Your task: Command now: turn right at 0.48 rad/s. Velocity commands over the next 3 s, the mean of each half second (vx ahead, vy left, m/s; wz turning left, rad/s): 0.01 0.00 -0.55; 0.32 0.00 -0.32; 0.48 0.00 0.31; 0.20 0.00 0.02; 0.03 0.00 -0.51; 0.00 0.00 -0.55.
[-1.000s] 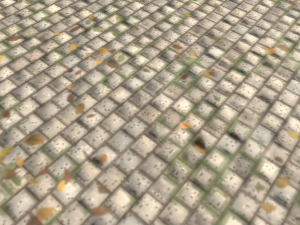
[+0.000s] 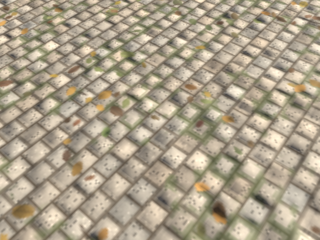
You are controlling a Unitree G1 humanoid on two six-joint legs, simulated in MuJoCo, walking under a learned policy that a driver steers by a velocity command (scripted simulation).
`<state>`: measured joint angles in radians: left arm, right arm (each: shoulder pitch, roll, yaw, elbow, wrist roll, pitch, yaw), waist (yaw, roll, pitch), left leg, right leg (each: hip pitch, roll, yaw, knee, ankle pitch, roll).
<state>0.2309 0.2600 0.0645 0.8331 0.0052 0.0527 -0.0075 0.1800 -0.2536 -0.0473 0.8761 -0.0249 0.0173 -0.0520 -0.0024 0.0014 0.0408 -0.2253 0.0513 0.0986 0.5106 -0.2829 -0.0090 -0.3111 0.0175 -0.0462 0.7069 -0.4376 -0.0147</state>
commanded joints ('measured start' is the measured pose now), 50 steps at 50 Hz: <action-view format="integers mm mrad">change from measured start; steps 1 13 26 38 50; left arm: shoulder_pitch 37 50 -44 -65 81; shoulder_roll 59 175 201 119 132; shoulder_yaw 12 46 61 23 13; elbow -63 -91 -120 -97 -42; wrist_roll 4 -2 12 37 40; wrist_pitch -18 -23 0 -46 -102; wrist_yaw -3 19 -1 -49 -19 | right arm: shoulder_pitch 37 -39 36 153 234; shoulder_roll -180 -103 -105 -154 -157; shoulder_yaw -51 -26 -7 -24 -28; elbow -23 -100 -147 -83 3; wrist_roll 4 7 17 2 17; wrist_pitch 5 18 -14 -90 -90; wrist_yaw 9 29 13 44 60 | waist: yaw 15 21 -38 -34 90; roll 121 -94 -101 112 32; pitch -81 -73 -80 54 -89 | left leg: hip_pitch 69 -345 81 214 20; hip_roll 198 -47 -126 154 108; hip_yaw -101 -142 -155 -346 -127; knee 41 468 -51 -404 29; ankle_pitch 402 -91 -78 -121 490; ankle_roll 116 -36 22 187 142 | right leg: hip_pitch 90 252 -3 -415 319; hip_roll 29 -184 -72 37 10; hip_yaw -30 382 587 181 -6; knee -275 -376 -352 279 -275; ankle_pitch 196 636 64 208 226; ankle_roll -23 -221 -151 27 -77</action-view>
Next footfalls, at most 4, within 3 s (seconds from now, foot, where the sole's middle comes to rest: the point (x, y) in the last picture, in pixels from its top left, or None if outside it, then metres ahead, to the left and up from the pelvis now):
0.04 right None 0.03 -0.09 -0.77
0.54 left None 0.07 0.09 -0.77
1.00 right None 0.15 -0.21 -0.77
1.52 left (217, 236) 0.50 -0.19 -0.77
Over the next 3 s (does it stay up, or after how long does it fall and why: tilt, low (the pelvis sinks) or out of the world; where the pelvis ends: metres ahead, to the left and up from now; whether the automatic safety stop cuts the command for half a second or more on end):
stays up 0.53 -0.23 0.01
